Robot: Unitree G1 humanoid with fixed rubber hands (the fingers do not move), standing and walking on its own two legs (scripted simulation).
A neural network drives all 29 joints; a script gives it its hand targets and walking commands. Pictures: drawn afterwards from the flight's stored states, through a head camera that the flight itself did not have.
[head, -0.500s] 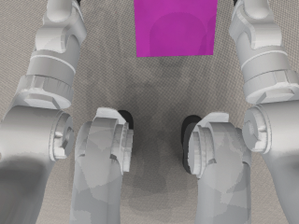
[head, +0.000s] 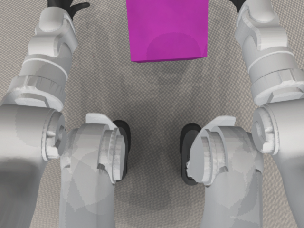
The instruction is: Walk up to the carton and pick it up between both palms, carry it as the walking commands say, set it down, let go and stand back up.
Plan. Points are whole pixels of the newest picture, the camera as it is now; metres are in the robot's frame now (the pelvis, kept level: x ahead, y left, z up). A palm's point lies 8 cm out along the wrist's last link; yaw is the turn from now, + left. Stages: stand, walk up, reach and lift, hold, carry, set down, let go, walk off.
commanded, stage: reach and lift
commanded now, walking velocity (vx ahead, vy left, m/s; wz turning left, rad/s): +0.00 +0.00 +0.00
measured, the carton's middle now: (165, 17) +0.53 -0.02 -0.27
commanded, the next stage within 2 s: none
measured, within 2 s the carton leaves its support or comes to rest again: leaves its support in 1.22 s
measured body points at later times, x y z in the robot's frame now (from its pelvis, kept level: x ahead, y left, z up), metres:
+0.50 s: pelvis +0.01 +0.00 +0.01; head +0.39 -0.02 +0.23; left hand +0.56 +0.13 -0.20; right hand +0.57 -0.13 -0.20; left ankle +0.11 +0.13 -0.31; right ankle +0.10 -0.11 -0.31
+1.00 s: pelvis +0.01 +0.00 -0.01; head +0.38 -0.02 +0.24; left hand +0.56 +0.13 -0.20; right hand +0.57 -0.13 -0.20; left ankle +0.11 +0.13 -0.31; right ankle +0.10 -0.12 -0.31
